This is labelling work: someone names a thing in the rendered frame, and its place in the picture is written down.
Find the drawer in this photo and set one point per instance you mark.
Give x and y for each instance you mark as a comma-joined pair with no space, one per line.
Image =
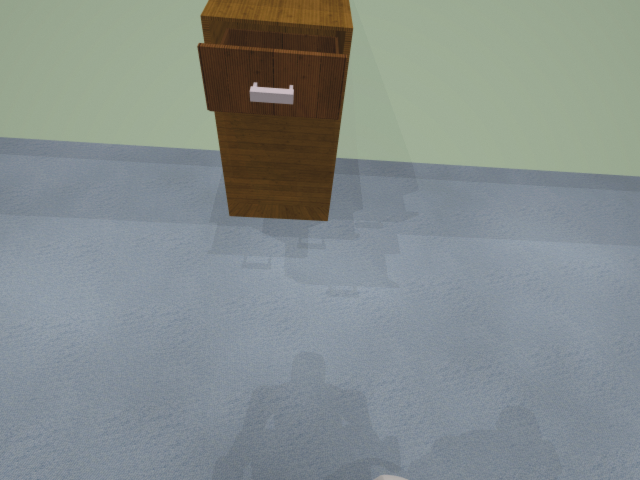
311,63

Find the handle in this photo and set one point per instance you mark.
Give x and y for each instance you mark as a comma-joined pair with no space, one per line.
271,95

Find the cabinet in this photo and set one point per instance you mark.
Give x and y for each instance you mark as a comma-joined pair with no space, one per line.
279,166

